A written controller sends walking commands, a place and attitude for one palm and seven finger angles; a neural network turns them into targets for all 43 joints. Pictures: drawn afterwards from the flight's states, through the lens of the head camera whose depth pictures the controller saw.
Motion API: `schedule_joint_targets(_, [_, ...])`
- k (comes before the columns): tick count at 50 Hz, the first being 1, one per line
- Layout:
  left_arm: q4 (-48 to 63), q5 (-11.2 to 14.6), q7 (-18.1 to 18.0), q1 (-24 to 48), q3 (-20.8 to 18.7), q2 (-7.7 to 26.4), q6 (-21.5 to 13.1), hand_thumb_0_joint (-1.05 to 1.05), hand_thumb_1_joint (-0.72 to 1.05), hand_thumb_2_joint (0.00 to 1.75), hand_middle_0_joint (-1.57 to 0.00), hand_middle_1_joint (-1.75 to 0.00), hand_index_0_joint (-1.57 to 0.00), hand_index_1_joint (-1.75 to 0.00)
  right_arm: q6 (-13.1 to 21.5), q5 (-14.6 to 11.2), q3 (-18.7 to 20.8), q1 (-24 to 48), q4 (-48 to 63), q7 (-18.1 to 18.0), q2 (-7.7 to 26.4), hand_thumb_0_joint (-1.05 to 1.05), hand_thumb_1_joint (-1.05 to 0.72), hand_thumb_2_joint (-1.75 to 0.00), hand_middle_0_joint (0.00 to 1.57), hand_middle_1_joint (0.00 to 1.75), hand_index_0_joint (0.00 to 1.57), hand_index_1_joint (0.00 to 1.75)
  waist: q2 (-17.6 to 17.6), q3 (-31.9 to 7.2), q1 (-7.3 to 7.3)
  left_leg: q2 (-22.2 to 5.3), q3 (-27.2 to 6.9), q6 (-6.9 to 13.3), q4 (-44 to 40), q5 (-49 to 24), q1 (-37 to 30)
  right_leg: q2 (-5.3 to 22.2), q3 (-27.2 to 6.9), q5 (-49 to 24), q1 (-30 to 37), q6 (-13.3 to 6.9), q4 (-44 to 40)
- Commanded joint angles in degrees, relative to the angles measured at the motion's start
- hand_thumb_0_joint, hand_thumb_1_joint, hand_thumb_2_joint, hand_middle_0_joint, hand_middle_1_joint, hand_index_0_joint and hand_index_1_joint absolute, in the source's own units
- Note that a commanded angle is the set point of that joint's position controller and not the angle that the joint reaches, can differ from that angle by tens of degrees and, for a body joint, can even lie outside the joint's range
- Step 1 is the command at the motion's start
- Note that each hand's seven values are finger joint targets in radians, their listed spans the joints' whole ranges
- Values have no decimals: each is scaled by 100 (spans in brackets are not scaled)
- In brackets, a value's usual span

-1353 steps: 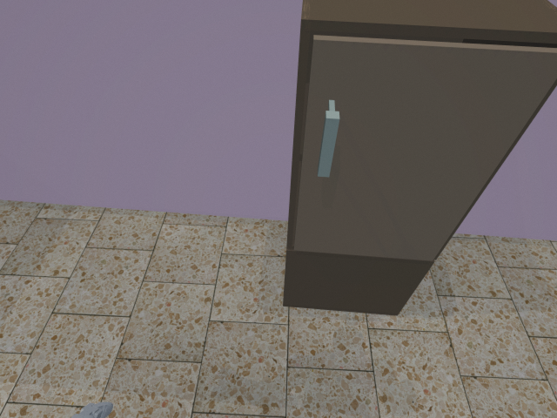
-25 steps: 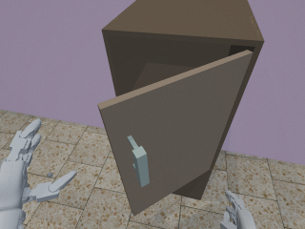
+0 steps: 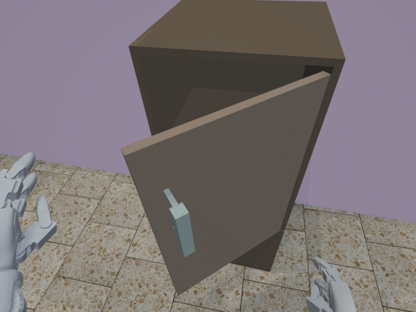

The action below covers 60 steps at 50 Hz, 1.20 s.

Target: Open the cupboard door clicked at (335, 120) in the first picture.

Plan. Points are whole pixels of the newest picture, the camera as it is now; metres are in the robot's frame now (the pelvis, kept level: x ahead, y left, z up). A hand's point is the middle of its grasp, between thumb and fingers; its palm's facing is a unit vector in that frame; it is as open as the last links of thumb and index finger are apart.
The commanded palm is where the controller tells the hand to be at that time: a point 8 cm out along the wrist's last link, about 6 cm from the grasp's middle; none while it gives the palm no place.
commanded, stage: draw the hand back to the body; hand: left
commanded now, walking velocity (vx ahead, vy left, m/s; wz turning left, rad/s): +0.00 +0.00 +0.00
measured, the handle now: (178, 222) +0.25 +0.09 +0.08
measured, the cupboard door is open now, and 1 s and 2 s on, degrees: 44 44 44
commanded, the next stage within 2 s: step back with the hand held close in 0.14 s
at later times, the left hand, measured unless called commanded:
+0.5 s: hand (41, 230) +0.18 +0.27 +0.15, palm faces +0.40 -0.79 -0.46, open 7.4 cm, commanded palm +0.11 +0.31 +0.18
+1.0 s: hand out of the picture +0.09 +0.28 +0.16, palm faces +0.44 -0.77 -0.46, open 7.4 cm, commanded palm +0.03 +0.32 +0.18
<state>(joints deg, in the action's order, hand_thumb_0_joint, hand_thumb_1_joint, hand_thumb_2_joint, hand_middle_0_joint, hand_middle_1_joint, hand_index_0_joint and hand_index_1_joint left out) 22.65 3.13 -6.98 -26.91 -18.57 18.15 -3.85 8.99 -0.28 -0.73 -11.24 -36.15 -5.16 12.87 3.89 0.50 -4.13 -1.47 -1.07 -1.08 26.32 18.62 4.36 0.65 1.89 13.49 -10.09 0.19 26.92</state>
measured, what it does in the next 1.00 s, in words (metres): shifts its weight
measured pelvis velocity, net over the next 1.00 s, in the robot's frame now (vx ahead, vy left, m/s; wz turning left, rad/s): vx -0.12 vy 0.02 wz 0.00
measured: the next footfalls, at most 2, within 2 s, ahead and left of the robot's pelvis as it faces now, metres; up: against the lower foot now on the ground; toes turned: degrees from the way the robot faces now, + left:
right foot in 1.20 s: -0.18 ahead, -0.10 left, +0.00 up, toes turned +1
left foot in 1.44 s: -0.15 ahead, +0.10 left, +0.00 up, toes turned +1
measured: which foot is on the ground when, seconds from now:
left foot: down 0.00-1.00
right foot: down 0.00-1.00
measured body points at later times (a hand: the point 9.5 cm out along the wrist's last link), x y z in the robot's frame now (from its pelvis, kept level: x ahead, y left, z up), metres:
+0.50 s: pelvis -0.03 +0.01 +0.00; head -0.02 +0.00 +0.45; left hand +0.15 +0.31 +0.18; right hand +0.16 -0.22 -0.08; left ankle -0.04 +0.13 -0.74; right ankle +0.01 -0.12 -0.74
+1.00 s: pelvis -0.12 +0.02 -0.02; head -0.10 +0.03 +0.43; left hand +0.06 +0.32 +0.18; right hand +0.05 -0.22 -0.09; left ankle -0.05 +0.13 -0.74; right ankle +0.01 -0.12 -0.73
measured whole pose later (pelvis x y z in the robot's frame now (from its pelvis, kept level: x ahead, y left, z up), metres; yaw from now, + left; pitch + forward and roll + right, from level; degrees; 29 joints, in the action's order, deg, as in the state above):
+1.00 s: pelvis -0.12 +0.02 -0.02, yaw +0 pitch -1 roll -1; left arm 29.2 0.2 -10.1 -29.7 -23.8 22.1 -11.4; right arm 3.1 -0.3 -0.2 -11.9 -33.0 -4.7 12.7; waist -0.3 2.7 0.1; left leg 0.2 -0.3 0.9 37.4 15.3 22.9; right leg 2.2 0.9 9.3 -25.5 1.5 31.7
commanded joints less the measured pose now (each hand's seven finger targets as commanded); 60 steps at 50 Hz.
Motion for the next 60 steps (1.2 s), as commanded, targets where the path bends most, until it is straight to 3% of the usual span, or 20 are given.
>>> schedule_joint_targets(1, [1446,-24,-129,566,-838,1226,-451,0,90,90,-20,-30,-20,-30,353,-10,193,755,921,-41,474,0,-90,-90,20,30,20,30,73,-551,-28,150,283,200,-386,-1636,438,29,2,-1241,716,-57,-373])
schedule_joint_targets(2, [1491,-45,-140,623,-859,1262,-459,0,90,90,-20,-30,-20,-30,374,-1,185,747,894,-46,486,0,-90,-90,20,30,20,30,221,-536,-35,147,254,177,-398,-1714,448,35,23,-1278,745,-81,-364])
schedule_joint_targets(11, [981,-6,-94,617,-723,1048,-429,0,90,90,-20,-30,-20,-30,333,-15,196,781,855,-6,492,0,-90,-90,20,30,20,30,-364,-88,10,100,207,200,-564,-1228,569,-23,51,-727,516,-36,-524])
schedule_joint_targets(12, [991,-23,-91,637,-723,1065,-430,0,90,90,-20,-30,-20,-30,331,-18,214,802,847,-18,510,0,-90,-90,20,30,20,30,-230,-148,-4,90,221,200,-576,-1256,514,-16,47,-725,548,-50,-529])
schedule_joint_targets(13, [1236,-28,-109,1130,-730,1156,-465,0,90,90,-20,-30,-20,-30,339,-10,190,820,848,-16,518,0,-90,-90,20,30,20,30,-98,-278,36,117,211,204,-592,-1251,477,4,31,-756,599,-51,-503])
schedule_joint_targets(14, [1387,-41,-147,1662,-1472,1827,-747,0,90,90,-20,-30,-20,-30,208,-32,159,633,1013,7,646,0,-90,-90,20,30,20,30,-314,94,283,8,116,306,-459,-881,885,228,-441,-932,201,-14,-783])
schedule_joint_targets(16, [775,-72,-52,637,-1007,1250,-758,0,90,90,-20,-30,-20,-30,17,1,199,721,962,30,623,0,-90,-90,20,30,20,30,-686,-66,314,56,62,312,-274,-1073,740,342,-498,-1233,176,-42,-810])
schedule_joint_targets(19, [1106,-111,-58,379,-868,1148,-845,0,90,90,-20,-30,-20,-30,-135,43,218,722,1060,42,679,0,-90,-90,20,30,20,30,-57,-293,337,-47,28,232,-430,-1590,879,330,-296,-1631,351,-21,-491])
schedule_joint_targets(28, [1861,-130,-244,-459,-1445,1584,-931,0,90,90,-20,-30,-20,-30,-420,3,374,634,1367,33,624,0,-90,-90,20,30,20,30,-41,-1060,312,-239,-76,182,-417,-2126,1433,279,-209,-2372,893,41,293])
schedule_joint_targets(31, [1879,-146,-262,-456,-1386,1490,-967,0,90,90,-20,-30,-20,-30,-413,-16,389,594,1407,28,645,0,-90,-90,20,30,20,30,-8,-883,339,-295,-113,253,-454,-1529,1872,224,-250,-2069,813,83,411])
schedule_joint_targets(33, [1830,-181,-292,-461,-1360,1444,-981,0,90,90,-20,-30,-20,-30,-372,-15,384,600,1388,9,651,0,-90,-90,20,30,20,30,310,-724,340,-370,-204,334,-597,-961,2279,191,-260,-1783,868,99,581])
schedule_joint_targets(38, [1662,-251,-330,-197,-1328,1426,-1022,0,90,90,-20,-30,-20,-30,-288,-26,394,472,1352,-1,679,0,-90,-90,20,30,20,30,-163,-365,398,-267,-202,414,-423,710,3061,328,-581,-894,654,57,426])
schedule_joint_targets(41, [1625,-274,-348,7,-1280,1451,-1043,0,90,90,-20,-30,-20,-30,-282,-24,403,391,1301,28,677,0,-90,-90,20,30,20,30,-740,-218,439,70,-28,319,326,1165,2577,637,-1064,816,-446,-96,-584])
schedule_joint_targets(44, [1772,-252,-412,89,-1296,1568,-1074,0,90,90,-20,-30,-20,-30,-290,-12,346,355,1196,26,605,0,-90,-90,20,30,20,30,-907,-373,484,180,90,224,872,789,1657,893,-1008,1595,-1397,-213,-1012])
schedule_joint_targets(46, [1768,-239,-444,69,-1342,1594,-1079,0,90,90,-20,-30,-20,-30,-299,-9,330,341,1169,12,601,0,-90,-90,20,30,20,30,-841,-389,498,144,52,232,758,795,1468,816,-805,1762,-1639,-159,-937])
schedule_joint_targets(48, [1891,-227,-477,-36,-1397,1587,-1107,0,90,90,-20,-30,-20,-30,-296,-5,334,369,1239,-34,679,0,-90,-90,20,30,20,30,-135,-362,487,-160,-413,352,-59,1294,2046,493,-517,1658,-1188,-24,-348])
schedule_joint_targets(51, [2120,-349,-469,25,-1619,1569,-1153,0,90,90,-20,-30,-20,-30,-170,-11,404,466,1399,-47,737,0,-90,-90,20,30,20,30,1296,-445,355,-1356,-1684,936,-1780,2360,4263,-342,-44,343,877,246,2596])
schedule_joint_targets(54, [1940,-352,-423,-98,-1533,1516,-1160,0,90,90,-20,-30,-20,-30,-31,10,507,414,1263,39,659,0,-90,-90,20,30,20,30,739,-381,406,-1452,-1494,1075,-1315,1297,3740,-385,-334,890,314,165,3068])
schedule_joint_targets(58, [1849,-243,-372,-369,-1222,1239,-1209,0,90,90,-20,-30,-20,-30,181,74,427,327,955,164,607,0,-90,-90,20,30,20,30,737,-216,469,-1026,-1153,761,-628,-77,2268,-307,-116,851,-319,66,566])
schedule_joint_targets(60, [1879,-206,-277,-196,-1136,1284,-1272,0,90,90,-20,-30,-20,-30,208,131,393,371,786,225,641,0,-90,-90,20,30,20,30,404,-305,466,-694,-866,479,-95,-1165,1503,-166,-300,-395,-488,3,-727])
